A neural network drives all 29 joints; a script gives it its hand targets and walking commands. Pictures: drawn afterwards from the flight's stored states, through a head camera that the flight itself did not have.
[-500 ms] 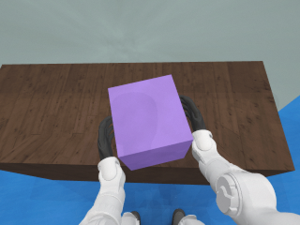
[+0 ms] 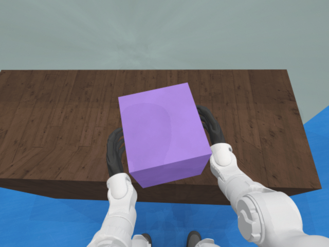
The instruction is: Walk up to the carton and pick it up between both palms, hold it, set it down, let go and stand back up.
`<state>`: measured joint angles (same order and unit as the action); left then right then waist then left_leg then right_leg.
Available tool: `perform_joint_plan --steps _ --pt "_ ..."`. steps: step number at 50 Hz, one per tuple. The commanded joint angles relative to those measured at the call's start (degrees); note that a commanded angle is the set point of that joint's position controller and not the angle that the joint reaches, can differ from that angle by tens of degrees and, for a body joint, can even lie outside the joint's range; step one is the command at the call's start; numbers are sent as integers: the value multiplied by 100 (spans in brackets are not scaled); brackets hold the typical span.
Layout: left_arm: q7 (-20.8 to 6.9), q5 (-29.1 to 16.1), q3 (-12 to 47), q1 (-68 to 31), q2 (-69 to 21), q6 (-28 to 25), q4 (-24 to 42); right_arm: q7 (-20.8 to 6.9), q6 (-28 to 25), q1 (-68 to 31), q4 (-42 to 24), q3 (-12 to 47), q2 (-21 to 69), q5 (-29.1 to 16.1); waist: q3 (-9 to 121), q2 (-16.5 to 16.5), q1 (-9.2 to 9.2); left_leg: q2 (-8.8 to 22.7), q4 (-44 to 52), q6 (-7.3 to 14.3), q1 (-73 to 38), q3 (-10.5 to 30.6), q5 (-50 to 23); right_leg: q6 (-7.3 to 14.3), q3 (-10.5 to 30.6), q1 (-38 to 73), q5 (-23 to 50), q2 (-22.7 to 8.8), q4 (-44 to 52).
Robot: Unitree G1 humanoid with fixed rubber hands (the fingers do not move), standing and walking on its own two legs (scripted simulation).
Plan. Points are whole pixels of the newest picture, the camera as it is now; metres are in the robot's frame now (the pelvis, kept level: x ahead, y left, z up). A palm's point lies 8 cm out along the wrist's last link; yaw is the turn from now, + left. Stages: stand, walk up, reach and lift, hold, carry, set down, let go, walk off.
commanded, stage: reach and lift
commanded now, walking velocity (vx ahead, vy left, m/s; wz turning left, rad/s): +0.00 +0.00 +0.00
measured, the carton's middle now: (163, 139) +0.38 +0.05 -0.04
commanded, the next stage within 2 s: none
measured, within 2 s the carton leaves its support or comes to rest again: leaves its support in 0.26 s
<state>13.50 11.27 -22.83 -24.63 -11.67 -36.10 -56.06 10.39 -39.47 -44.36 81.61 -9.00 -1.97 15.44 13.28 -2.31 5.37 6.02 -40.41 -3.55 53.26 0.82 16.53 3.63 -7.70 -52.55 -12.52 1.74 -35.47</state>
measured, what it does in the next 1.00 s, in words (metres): stands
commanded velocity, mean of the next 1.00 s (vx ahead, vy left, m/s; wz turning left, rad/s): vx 0.00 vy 0.00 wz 0.00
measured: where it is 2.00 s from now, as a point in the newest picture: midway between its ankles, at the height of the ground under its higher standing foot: outside the picture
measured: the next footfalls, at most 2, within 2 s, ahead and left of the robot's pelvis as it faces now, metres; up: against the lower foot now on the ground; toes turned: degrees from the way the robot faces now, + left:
none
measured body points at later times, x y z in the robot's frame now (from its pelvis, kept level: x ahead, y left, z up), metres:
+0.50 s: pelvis -0.01 -0.01 +0.00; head +0.06 -0.02 +0.45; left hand +0.33 +0.16 +0.01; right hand +0.41 -0.09 +0.02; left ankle -0.01 +0.15 -0.70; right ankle +0.02 -0.08 -0.70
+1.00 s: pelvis -0.01 +0.00 +0.04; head -0.01 +0.03 +0.49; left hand +0.33 +0.18 +0.09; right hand +0.38 -0.08 +0.10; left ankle +0.00 +0.15 -0.70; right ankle +0.02 -0.08 -0.70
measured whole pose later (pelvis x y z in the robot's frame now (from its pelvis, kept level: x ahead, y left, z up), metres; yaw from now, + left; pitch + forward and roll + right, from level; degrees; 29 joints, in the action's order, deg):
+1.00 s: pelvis -0.01 +0.00 +0.04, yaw +4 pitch +0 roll -1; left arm 5.5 16.6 -16.6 -22.9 -10.1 14.0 -23.3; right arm 10.9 0.5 -32.4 46.2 -9.7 6.2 1.3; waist 0.7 3.5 0.6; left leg 3.7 -24.5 -3.4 13.7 2.2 11.4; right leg 2.8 -9.5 -12.9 -9.9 0.3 -22.0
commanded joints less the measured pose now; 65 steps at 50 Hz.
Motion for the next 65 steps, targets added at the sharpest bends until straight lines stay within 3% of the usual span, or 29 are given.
perform_joint_plan --steps 1,8,13,21,26,31,35,38,40,44,47,49,52,57,65 --pt "-630 596 2397 -2996 -3097 -176 530 -665 -326 -2096 -521 1594 3851 664 4245 349 -109 -549 101 36 -1278 -299 -2459 -349 473 3954 3541 206 -268" --pt "-617 215 2921 -3487 -3269 94 1058 -685 48 -2257 -1389 2165 4171 234 4637 355 -201 -572 40 25 -1339 -178 -2423 -402 504 4146 3774 176 -412" --pt "-564 -169 3529 -3933 -3396 447 1860 -705 550 -2399 -2583 2853 4544 -282 5004 378 -204 -612 34 27 -1406 -93 -2399 -487 592 4415 3923 145 -494" --pt "-614 -504 4097 -4681 -3366 1422 2931 -701 1796 -2578 -4123 3342 4903 -908 4634 479 -213 -628 327 86 -1582 83 -1580 -680 916 4739 2868 -138 -133" --pt "-702 -397 3723 -4977 -3347 2142 3000 -680 2517 -2941 -4287 2999 4923 -1002 3881 595 -261 -640 748 125 -1875 153 -1144 -769 1014 5159 2325 -352 329" --pt "-828 -79 3347 -5115 -3258 2923 3208 -628 3011 -3133 -4227 2478 5026 -1137 3018 535 -304 -690 1172 156 -2699 175 -1221 -790 877 5618 2506 -452 720" --pt "-1047 276 2937 -4712 -3006 3543 3160 -632 3280 -3032 -4181 1996 4853 -1099 2077 602 -470 -726 1561 188 -3342 116 -1154 -811 732 5892 2546 -514 1068" --pt "-1290 606 2429 -4016 -2750 4017 2821 -656 3459 -2766 -3882 1619 4569 -1071 1117 665 -399 -732 1822 266 -3661 -57 -1082 -808 640 5929 2314 -486 1278" --pt "-1420 697 2327 -3915 -2686 4239 2987 -676 3506 -2786 -3937 1546 4500 -1073 868 622 -333 -725 1932 304 -3851 -146 -1154 -783 578 5973 2247 -431 1354" --pt "-1473 579 2705 -3949 -2754 4524 3607 -713 3461 -2990 -4368 1717 4439 -1190 966 411 -380 -710 1993 267 -4092 -152 -1511 -728 410 5915 2409 -289 1406" --pt "-1342 309 3363 -4267 -2964 4562 4213 -751 3387 -3278 -4954 2053 4361 -1345 1615 46 -530 -699 1857 171 -4275 -86 -1963 -638 288 5727 2442 -137 1411" --pt "-1222 107 3795 -4434 -3121 4594 4511 -766 3405 -3432 -5401 2299 4304 -1485 2075 -137 -586 -694 1741 132 -4377 -23 -2126 -580 261 5505 2280 -59 1420" --pt "-1042 -139 4287 -4824 -3280 4593 4768 -810 3540 -3646 -5768 2509 4339 -1593 2560 -369 -543 -680 1686 113 -4508 16 -1908 -500 222 5032 1474 28 1512" --pt "-891 -477 4644 -5202 -3417 4681 4731 -777 3861 -3703 -5862 2527 4472 -1676 2804 -301 -664 -696 1696 107 -4487 52 -1426 -480 317 4758 948 55 1620" --pt "-1114 -492 4224 -4788 -3133 5170 4340 -547 4498 -3412 -5868 2726 4465 -1906 2162 -26 -748 -764 1808 157 -4512 99 -1676 -673 499 5435 1638 11 1652"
